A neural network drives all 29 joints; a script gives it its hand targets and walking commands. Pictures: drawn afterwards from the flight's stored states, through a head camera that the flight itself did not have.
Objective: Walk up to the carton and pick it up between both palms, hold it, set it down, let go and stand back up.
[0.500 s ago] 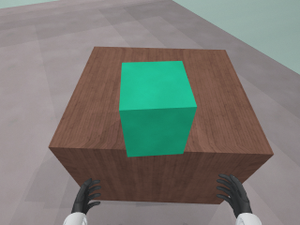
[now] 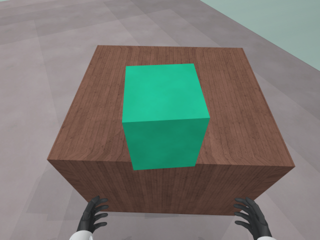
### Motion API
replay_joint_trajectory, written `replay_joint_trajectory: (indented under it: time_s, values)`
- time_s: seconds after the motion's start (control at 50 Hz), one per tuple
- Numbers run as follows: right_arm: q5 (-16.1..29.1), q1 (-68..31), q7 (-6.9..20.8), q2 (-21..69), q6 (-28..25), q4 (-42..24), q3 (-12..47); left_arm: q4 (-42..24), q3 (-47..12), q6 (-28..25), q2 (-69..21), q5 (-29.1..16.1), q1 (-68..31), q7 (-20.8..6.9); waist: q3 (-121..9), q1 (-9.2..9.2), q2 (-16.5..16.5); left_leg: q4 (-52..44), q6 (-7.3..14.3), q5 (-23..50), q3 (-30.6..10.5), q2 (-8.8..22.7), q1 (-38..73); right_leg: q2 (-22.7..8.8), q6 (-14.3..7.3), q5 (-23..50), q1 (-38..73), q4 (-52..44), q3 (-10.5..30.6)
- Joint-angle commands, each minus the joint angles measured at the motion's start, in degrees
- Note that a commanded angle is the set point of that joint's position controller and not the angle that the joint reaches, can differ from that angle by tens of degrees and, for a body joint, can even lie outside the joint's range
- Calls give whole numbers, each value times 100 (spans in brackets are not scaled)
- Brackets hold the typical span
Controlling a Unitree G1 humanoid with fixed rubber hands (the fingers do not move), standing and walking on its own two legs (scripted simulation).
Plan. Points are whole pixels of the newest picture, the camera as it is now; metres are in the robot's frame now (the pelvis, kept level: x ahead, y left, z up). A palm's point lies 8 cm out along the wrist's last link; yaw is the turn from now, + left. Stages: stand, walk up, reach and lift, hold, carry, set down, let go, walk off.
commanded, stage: let go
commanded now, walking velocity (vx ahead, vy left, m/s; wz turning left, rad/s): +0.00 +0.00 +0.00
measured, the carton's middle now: (162, 119) +0.44 +0.05 +0.01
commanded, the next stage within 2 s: stand in 0.46 s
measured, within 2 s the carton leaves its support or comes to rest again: neither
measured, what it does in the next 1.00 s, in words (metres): stands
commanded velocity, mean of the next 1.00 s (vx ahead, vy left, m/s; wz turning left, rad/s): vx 0.00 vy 0.00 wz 0.00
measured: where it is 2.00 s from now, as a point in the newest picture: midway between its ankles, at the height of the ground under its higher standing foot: outside the picture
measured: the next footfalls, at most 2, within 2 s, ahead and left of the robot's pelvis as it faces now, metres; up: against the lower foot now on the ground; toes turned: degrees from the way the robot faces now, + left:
none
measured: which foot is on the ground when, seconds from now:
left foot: down 0.00-1.00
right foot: down 0.00-1.00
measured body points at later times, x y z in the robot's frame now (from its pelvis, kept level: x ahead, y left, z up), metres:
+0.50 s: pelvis +0.00 +0.00 +0.00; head +0.02 +0.01 +0.45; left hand +0.16 +0.22 -0.09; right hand +0.18 -0.22 -0.09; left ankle +0.00 +0.13 -0.74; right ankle -0.04 -0.12 -0.74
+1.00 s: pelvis +0.00 -0.01 +0.00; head +0.00 +0.01 +0.44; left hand +0.10 +0.28 -0.12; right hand +0.16 -0.27 -0.09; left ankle +0.00 +0.12 -0.74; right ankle -0.04 -0.12 -0.74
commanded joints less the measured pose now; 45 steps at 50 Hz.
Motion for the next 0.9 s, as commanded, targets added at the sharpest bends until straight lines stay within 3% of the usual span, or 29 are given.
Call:
replay_joint_trajectory:
  time_s: [0.0,0.14,0.18,0.28,0.34,0.36,0.4,0.42,0.44,0.46,0.5,0.56,0.6,0.62,0.66,0.68,0.72,0.74,0.76,0.78,0.84,0.86,0.88]
  values:
    - [-693,-642,146,-954,-400,493,-417,-436,-218,-72,669,302,-585,-110,52,-412,587,-118,-334,2040,47,-207,2315,253,-136,1141,-656,-455,-337]
    - [-657,-608,120,-975,-577,554,-402,-414,-169,-151,707,229,-566,-144,-185,-456,280,-14,-273,2279,63,-247,2287,225,-32,1651,-529,-383,-302]
    - [-643,-637,119,-995,-570,720,-374,-305,-175,-124,667,322,-561,-156,-112,-441,442,-32,-305,2325,43,-239,2376,237,-67,1631,-623,-402,-324]
    - [-627,-676,108,-1080,-621,742,-427,-312,-275,-106,640,289,-628,-198,-162,-525,397,17,-304,2367,16,-217,2438,241,-38,1747,-704,-378,-356]
    - [-611,-708,85,-1000,-619,703,-425,-345,-231,-124,670,268,-583,-203,-112,-463,296,0,-275,2316,4,-192,2328,212,-38,1669,-642,-410,-314]
    - [-616,-714,103,-989,-602,869,-421,-301,-255,-87,634,301,-679,-207,-64,-476,442,-1,-313,2328,31,-197,2273,218,-68,1620,-671,-385,-340]
    - [-663,-769,106,-1083,-627,717,-463,-245,-276,-75,635,247,-673,-197,-127,-468,228,-16,-276,2186,19,-182,2339,241,-42,1541,-717,-391,-368]
    - [-594,-747,122,-1025,-629,767,-434,-309,-279,-62,643,320,-673,-185,-141,-429,449,16,-279,2216,-31,-207,2311,204,-75,1510,-689,-376,-286]
    - [-649,-715,102,-990,-602,700,-425,-318,-325,-74,680,241,-631,-198,-97,-448,336,-12,-266,2201,18,-204,2291,218,-59,1536,-705,-395,-308]
    - [-1085,-26,-61,-2161,25,756,-613,197,322,-377,1845,387,-356,-47,-667,-158,606,438,72,3156,-335,339,976,-484,0,2401,380,308,15]
    - [-1029,-454,-112,-1718,384,407,-545,439,388,-534,2005,333,-117,17,-788,-148,157,439,152,2374,-214,278,594,-536,-10,2243,579,401,105]
    - [-974,-435,-82,-1858,555,359,-510,563,320,-583,1721,381,-321,-44,-151,-146,330,208,190,1084,-286,254,215,-598,-118,963,134,194,298]
    - [-1003,-438,-65,-1793,603,313,-488,756,274,-601,1808,340,-373,-68,0,-188,451,180,184,716,-330,248,223,-545,-144,468,-181,56,344]
    - [-995,-348,-60,-1884,630,342,-492,818,243,-632,1738,381,-370,-98,87,-236,331,211,192,627,-407,252,196,-524,-191,410,-275,29,394]
    - [-1005,-411,-25,-1933,677,363,-505,953,192,-682,1938,345,-388,-112,130,-259,418,139,231,639,-454,283,252,-525,-223,308,-437,83,399]
    - [-995,-527,-3,-1988,683,315,-487,1074,205,-678,2048,294,-274,-134,128,-226,640,218,221,755,-436,287,223,-515,-189,429,-344,14,325]
    - [-965,-366,-13,-1980,700,394,-438,1172,180,-678,2121,363,-363,-157,-50,-241,457,210,255,1002,-479,328,354,-592,-264,942,-24,120,432]
    - [-980,-398,-13,-2134,697,372,-499,1266,180,-687,2133,321,-354,-154,-16,-202,636,185,250,1101,-496,296,277,-595,-246,923,-59,123,400]
    - [-966,-448,6,-2015,736,373,-475,1330,194,-688,2190,326,-293,-122,6,-175,312,210,264,1215,-451,296,376,-545,-238,1039,-133,161,340]
    - [-960,-464,3,-2078,745,362,-470,1373,173,-698,2214,292,-326,-128,-105,-244,728,197,238,1158,-447,277,458,-572,-253,1136,-64,108,404]
    - [-983,-343,-3,-2187,733,427,-440,1517,202,-712,2324,302,-283,-160,-67,-189,530,150,264,1262,-507,322,335,-587,-228,1160,95,136,378]
    - [-946,-364,-16,-2174,730,446,-441,1541,182,-723,2245,254,-228,-170,-166,-191,679,186,290,1418,-464,365,495,-625,-240,1216,45,181,420]
    - [-932,-295,-34,-2135,721,433,-448,1626,137,-726,2183,249,-177,-158,-166,-172,453,217,246,1351,-518,349,597,-608,-242,1215,-15,181,386]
